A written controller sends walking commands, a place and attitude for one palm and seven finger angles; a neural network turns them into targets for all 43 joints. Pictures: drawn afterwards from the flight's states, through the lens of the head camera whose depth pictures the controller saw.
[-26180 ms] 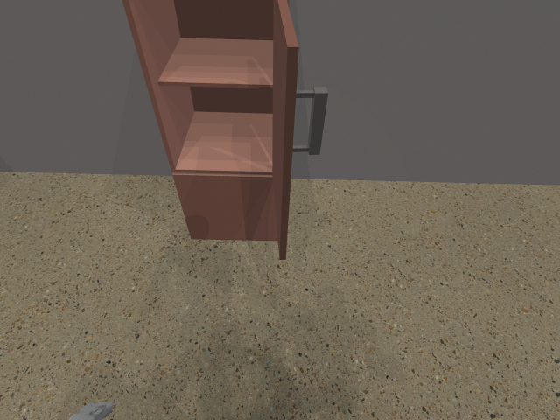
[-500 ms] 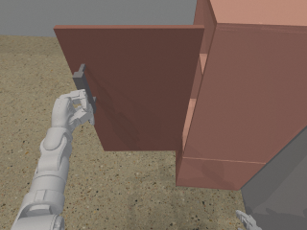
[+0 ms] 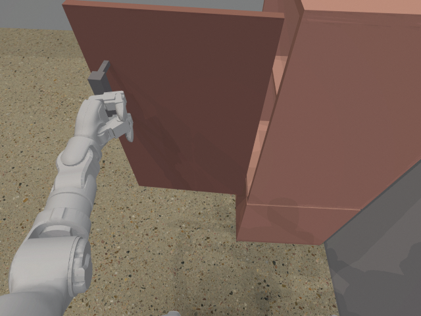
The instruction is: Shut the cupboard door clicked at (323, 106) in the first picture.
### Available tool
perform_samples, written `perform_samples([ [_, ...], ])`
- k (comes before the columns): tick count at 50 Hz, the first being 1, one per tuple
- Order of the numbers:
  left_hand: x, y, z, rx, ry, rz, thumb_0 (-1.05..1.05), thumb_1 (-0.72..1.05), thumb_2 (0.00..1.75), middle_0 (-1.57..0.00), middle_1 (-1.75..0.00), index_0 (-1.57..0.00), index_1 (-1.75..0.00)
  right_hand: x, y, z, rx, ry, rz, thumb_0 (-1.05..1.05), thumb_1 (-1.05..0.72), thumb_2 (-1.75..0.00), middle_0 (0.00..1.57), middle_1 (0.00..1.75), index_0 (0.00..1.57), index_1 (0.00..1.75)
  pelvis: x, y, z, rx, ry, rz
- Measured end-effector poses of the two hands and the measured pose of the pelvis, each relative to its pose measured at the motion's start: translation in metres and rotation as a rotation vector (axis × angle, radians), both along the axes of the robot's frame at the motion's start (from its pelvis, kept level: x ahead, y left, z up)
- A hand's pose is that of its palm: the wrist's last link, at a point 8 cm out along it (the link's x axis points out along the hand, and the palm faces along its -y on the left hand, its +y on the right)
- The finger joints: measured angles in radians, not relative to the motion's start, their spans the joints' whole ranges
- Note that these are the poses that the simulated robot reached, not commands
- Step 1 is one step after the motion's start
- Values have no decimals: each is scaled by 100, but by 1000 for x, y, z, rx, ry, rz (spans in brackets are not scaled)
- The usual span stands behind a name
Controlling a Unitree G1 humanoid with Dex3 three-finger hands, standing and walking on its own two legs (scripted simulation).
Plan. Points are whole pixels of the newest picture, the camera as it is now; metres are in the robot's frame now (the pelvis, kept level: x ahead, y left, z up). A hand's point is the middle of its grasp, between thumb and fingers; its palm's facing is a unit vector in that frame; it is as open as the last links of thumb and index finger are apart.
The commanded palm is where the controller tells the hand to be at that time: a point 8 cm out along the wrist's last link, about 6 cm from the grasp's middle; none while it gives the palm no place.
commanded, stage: push the door shut along its arc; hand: left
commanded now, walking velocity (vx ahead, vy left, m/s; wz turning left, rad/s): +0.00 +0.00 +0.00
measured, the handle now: (111, 98) +0.52 +0.21 +0.11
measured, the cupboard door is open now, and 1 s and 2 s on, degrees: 87 75 59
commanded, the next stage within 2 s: pull the fist back off the door in 1.36 s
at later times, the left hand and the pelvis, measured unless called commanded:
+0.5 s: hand (151, 101) +0.51 +0.12 +0.11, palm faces -0.25 -0.97 +0.00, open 3.1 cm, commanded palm +0.51 +0.17 +0.11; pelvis +0.00 -0.01 -0.01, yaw +0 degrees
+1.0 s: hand (161, 88) +0.54 +0.10 +0.12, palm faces -0.33 -0.94 -0.01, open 3.0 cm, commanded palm +0.56 +0.14 +0.11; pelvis +0.00 -0.01 -0.02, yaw -1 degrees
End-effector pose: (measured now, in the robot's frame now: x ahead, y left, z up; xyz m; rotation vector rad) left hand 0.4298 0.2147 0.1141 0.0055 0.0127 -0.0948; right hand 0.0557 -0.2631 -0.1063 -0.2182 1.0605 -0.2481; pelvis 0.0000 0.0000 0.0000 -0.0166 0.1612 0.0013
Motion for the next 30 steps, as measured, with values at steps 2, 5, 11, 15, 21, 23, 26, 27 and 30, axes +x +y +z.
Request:
perform_samples([
  [2,5,-3,0,5,-2,-7,3,90,92,-130,-150,-131,-150,-6,-1,-1,-1,14,-9,1,-90,-89,20,30,21,30,0,0,-1,0,6,-2],
  [5,11,-6,0,15,-4,-20,2,90,91,-130,-150,-131,-150,-15,-3,-2,-1,36,-22,1,-90,-89,20,30,21,30,0,-1,-2,-1,15,-4],
  [11,24,-8,0,12,6,-36,2,90,90,-130,-150,-130,-150,-29,-7,-4,-8,76,-45,1,-90,-89,20,30,21,30,-2,-3,-4,-3,36,-6],
  [15,35,-8,1,20,16,-56,2,90,90,-130,-150,-130,-150,-38,-10,-5,-21,102,-55,1,-90,-89,20,30,21,30,-4,-5,-7,-7,55,-1],
  [21,54,-23,2,19,20,-118,2,90,90,-130,-150,-130,-150,-52,-15,-7,-39,145,-69,1,-90,-89,20,30,21,30,-6,-5,-11,-12,92,1],
  [23,62,-30,2,9,25,-136,2,90,90,-130,-150,-130,-150,-56,-16,-7,-44,156,-78,1,-90,-89,20,30,21,30,-6,-5,-12,-12,102,-1],
  [26,73,-42,2,6,30,-162,2,90,90,-130,-150,-130,-150,-63,-17,-7,-47,170,-97,1,-90,-89,20,30,21,30,-4,-6,-13,-12,119,-7],
  [27,77,-47,2,6,29,-168,2,90,90,-130,-150,-130,-150,-66,-17,-7,-47,175,-103,1,-90,-89,20,30,21,30,-4,-6,-14,-12,124,-9],
  [30,88,-57,5,-8,18,-178,2,90,90,-130,-150,-130,-150,-74,-16,-8,-42,192,-126,1,-90,-89,20,30,21,30,-1,-6,-15,-10,137,-22],
])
